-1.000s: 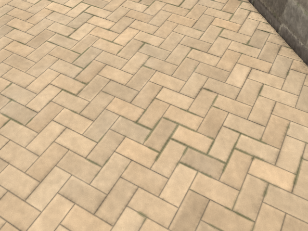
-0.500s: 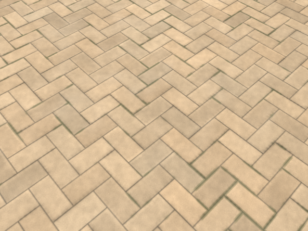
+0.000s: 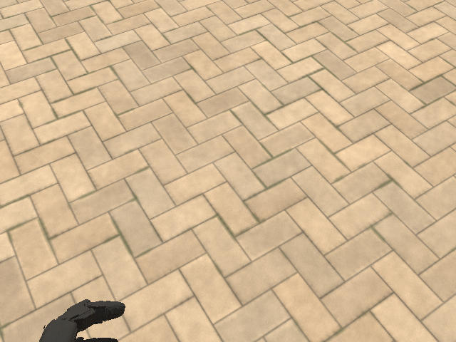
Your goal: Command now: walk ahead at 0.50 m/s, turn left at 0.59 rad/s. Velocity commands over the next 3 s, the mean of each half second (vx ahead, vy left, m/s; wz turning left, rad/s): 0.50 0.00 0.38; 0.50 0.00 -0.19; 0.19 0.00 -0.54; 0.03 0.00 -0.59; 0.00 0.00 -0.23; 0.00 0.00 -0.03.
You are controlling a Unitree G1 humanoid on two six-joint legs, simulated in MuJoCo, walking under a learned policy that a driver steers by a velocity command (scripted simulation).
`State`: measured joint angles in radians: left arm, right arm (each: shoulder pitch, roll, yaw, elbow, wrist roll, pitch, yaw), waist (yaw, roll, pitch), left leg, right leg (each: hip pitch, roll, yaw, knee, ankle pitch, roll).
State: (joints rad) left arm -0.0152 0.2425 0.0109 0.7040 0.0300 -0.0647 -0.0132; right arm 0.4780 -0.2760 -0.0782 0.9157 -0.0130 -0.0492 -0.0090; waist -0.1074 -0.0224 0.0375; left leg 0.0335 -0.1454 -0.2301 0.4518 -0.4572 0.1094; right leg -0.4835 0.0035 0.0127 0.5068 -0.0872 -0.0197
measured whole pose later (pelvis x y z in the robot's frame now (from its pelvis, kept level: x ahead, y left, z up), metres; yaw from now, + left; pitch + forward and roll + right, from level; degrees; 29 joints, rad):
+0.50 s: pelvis +0.25 +0.03 +0.01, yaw +11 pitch +2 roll -2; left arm 0.45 0.24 0.04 0.93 0.01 -0.07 -0.01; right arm 0.03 -0.23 -0.01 0.72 -0.06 -0.04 0.05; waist 0.08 0.01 0.03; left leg -0.44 0.01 0.06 0.51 -0.14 0.09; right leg 0.01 -0.04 -0.16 0.39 -0.40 0.02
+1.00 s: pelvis +0.50 +0.07 +0.01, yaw +1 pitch +1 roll +1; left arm 0.10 0.23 0.03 0.78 0.04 -0.02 -0.06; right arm 0.40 -0.23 -0.03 0.95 -0.03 -0.09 -0.02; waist -0.05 -0.02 0.04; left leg 0.13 -0.03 0.23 0.24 -0.40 0.02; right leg -0.56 -0.02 -0.10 0.63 -0.11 -0.10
